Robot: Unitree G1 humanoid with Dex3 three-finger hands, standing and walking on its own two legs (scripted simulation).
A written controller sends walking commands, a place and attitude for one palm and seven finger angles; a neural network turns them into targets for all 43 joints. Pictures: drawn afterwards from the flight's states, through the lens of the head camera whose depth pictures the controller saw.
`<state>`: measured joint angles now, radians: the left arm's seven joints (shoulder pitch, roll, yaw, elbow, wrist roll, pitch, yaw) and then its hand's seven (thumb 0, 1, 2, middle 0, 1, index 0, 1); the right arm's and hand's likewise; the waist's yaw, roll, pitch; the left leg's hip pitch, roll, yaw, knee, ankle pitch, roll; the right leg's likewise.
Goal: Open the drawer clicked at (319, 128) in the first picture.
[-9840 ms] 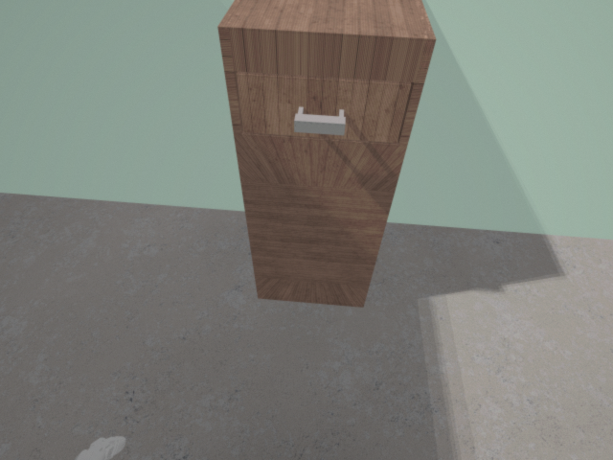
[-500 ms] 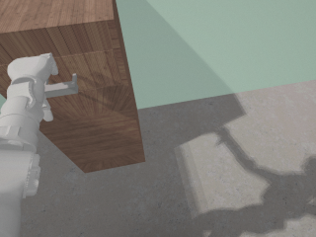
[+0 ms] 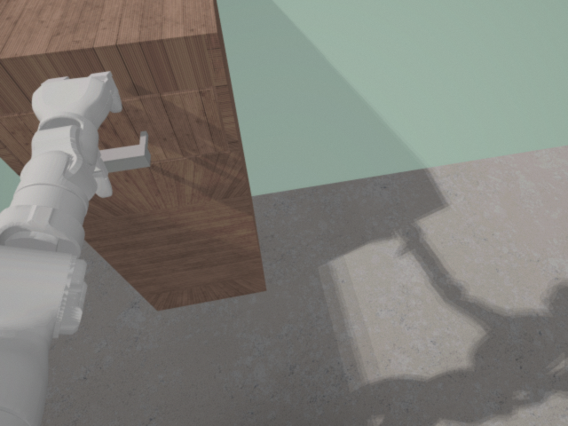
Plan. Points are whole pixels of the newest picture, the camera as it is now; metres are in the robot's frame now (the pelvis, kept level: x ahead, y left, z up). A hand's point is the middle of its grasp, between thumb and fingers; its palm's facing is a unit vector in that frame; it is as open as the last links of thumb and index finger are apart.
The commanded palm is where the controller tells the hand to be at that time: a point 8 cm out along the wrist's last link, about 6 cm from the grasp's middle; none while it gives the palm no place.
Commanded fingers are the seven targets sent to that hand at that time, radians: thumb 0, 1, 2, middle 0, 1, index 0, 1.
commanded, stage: move the hooked fingers above the handle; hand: left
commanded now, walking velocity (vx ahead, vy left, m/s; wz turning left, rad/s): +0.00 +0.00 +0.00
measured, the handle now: (117, 150) +0.55 +0.26 +0.05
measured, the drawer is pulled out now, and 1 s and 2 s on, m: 0.00 0.00 0.00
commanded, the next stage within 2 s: lower the fingers behind the handle in 1.82 s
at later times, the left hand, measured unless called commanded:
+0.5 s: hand (86, 154) +0.49 +0.26 +0.11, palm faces -0.15 +0.00 -0.99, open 13.8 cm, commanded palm +0.49 +0.25 +0.17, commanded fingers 0.00 -0.50 0.30 -0.30 -1.20 -0.30 -1.20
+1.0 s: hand (48, 158) +0.47 +0.30 +0.12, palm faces -0.14 +0.04 -0.99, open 13.7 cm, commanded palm +0.47 +0.26 +0.17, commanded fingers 0.00 -0.50 0.30 -0.30 -1.20 -0.30 -1.20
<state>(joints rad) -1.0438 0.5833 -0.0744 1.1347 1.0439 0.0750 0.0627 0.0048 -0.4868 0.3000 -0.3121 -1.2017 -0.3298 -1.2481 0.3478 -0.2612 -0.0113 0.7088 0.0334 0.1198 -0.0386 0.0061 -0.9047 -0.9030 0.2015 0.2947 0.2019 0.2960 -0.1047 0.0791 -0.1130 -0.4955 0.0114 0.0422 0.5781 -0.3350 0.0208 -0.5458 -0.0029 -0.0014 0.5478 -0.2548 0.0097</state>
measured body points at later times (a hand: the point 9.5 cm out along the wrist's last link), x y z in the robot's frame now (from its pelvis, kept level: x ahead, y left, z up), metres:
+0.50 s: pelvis +0.00 +0.00 +0.00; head +0.08 +0.00 +0.44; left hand +0.50 +0.26 +0.16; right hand +0.03 -0.28 -0.13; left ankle -0.04 +0.10 -0.73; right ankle +0.00 -0.13 -0.73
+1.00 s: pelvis +0.00 +0.00 +0.00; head +0.07 -0.02 +0.45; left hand +0.47 +0.30 +0.18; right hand +0.05 -0.27 -0.14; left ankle -0.04 +0.10 -0.73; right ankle +0.00 -0.13 -0.73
